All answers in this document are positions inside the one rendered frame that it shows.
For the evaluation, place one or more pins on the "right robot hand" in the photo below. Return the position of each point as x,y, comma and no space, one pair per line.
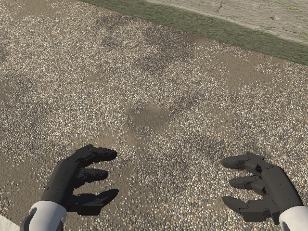
270,181

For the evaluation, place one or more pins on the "robot right forearm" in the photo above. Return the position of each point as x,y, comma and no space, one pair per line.
294,219

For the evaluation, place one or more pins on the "robot left forearm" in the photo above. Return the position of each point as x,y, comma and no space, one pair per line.
45,215

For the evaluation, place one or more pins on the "left robot hand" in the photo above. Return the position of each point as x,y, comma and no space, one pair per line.
71,173

